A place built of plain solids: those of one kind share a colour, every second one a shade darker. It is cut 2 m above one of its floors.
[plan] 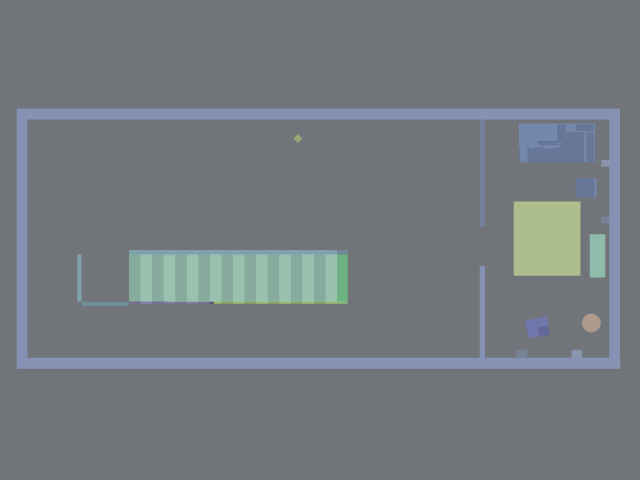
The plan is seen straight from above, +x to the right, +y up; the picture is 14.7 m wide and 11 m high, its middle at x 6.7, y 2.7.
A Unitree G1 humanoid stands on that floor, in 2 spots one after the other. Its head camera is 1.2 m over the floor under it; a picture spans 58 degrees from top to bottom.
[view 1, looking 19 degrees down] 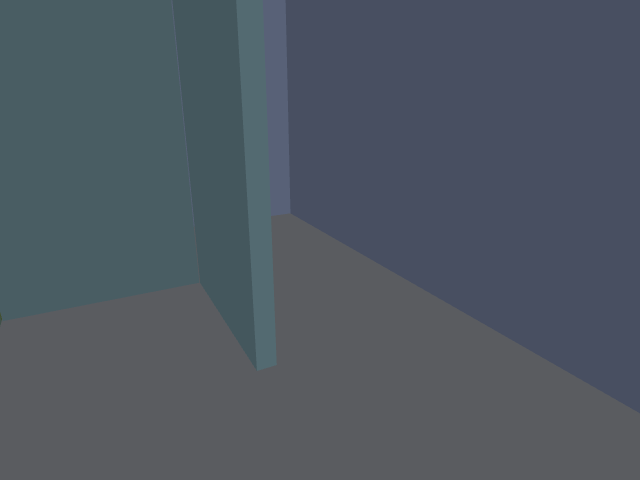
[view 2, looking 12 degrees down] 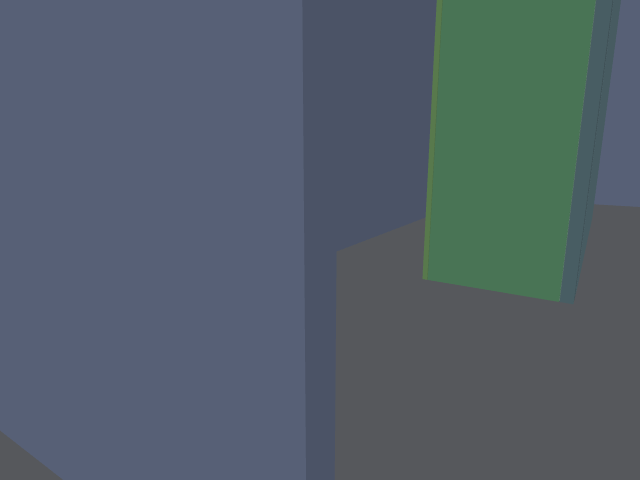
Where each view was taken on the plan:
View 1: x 1.76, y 3.97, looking -118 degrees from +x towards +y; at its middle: ground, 3.69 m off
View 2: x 11.12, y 2.55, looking -147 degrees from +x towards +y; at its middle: wall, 0.85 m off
